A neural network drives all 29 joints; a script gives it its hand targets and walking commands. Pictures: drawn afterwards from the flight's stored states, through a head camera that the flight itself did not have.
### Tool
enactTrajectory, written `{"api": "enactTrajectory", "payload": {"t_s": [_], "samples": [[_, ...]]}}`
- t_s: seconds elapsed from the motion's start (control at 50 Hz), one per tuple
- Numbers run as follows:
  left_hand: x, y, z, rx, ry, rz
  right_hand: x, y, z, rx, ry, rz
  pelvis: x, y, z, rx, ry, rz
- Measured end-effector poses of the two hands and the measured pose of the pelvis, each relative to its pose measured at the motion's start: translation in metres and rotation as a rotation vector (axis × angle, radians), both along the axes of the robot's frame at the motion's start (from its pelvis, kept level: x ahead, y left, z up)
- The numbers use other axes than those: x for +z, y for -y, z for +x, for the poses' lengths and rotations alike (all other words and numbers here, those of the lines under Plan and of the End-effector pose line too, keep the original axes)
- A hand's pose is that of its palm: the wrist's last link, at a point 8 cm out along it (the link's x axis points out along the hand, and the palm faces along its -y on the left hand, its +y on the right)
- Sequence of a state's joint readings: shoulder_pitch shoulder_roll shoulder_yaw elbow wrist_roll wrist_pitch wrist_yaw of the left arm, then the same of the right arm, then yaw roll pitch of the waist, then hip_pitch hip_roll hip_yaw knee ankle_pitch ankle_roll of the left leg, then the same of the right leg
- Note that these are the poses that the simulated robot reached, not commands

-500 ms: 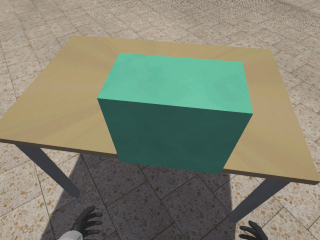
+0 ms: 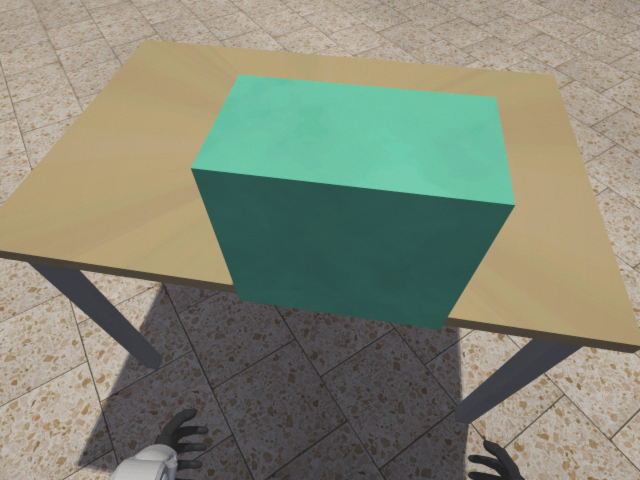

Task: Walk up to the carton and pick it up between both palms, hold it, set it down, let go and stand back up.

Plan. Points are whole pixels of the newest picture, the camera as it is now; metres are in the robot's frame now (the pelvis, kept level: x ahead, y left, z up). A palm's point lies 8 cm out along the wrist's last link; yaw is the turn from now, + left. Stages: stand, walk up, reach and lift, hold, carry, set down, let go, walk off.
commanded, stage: set down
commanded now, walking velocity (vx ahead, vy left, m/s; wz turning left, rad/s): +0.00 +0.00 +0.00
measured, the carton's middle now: (348, 213) +0.45 +0.01 +0.07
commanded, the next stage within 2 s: let go in 0.26 s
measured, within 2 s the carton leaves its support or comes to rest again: neither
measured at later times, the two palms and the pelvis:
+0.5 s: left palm (170, 467) +0.16 +0.22 -0.10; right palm out of the picture +0.16 -0.22 -0.12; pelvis +0.00 -0.01 +0.00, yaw +1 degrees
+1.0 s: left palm (151, 461) +0.16 +0.24 -0.07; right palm out of the picture +0.16 -0.22 -0.08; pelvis +0.00 +0.01 +0.00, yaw +0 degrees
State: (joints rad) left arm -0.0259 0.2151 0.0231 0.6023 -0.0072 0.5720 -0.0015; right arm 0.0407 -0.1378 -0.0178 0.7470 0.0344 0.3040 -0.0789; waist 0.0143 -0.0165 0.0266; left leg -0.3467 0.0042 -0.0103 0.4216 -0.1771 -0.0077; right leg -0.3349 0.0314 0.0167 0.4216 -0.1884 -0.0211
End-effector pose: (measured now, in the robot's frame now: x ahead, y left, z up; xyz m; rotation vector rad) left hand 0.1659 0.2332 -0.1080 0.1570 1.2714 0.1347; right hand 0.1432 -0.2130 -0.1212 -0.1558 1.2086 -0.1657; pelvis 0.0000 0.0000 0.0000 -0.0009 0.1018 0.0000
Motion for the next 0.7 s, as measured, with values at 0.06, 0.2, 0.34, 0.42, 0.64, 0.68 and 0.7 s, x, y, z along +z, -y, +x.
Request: {"api": "enactTrajectory", "payload": {"t_s": [0.06,0.2,0.34,0.42,0.64,0.68,0.7], "samples": [[-0.004,0.0,-0.003,0.007,-0.025,0.003,-0.004,-0.001,-0.001,0.0,-0.025,0.001,-0.001,0.001,-0.002,0.004,-0.005,-0.001],[-0.014,0.001,-0.01,0.023,-0.086,0.01,-0.014,-0.002,-0.003,-0.002,-0.085,0.004,-0.005,0.003,-0.007,0.013,-0.023,-0.002],[-0.02,0.002,-0.011,0.036,-0.122,0.016,-0.021,-0.003,0.0,0.001,-0.127,0.01,-0.007,0.005,-0.009,0.02,-0.038,-0.004],[-0.011,0.007,-0.009,0.031,-0.073,0.016,-0.014,0.0,0.004,0.016,-0.096,0.013,-0.003,0.007,-0.006,0.019,-0.017,-0.002],[0.038,0.014,0.013,-0.013,0.18,0.02,0.04,0.034,0.038,0.075,0.155,-0.014,0.007,0.012,0.013,0.024,0.069,0.005],[0.041,0.013,0.016,-0.025,0.222,0.025,0.046,0.036,0.041,0.092,0.209,-0.017,0.007,0.012,0.013,0.024,0.083,0.005],[0.042,0.012,0.016,-0.031,0.241,0.028,0.048,0.036,0.042,0.1,0.235,-0.018,0.008,0.011,0.013,0.023,0.089,0.006]]}}
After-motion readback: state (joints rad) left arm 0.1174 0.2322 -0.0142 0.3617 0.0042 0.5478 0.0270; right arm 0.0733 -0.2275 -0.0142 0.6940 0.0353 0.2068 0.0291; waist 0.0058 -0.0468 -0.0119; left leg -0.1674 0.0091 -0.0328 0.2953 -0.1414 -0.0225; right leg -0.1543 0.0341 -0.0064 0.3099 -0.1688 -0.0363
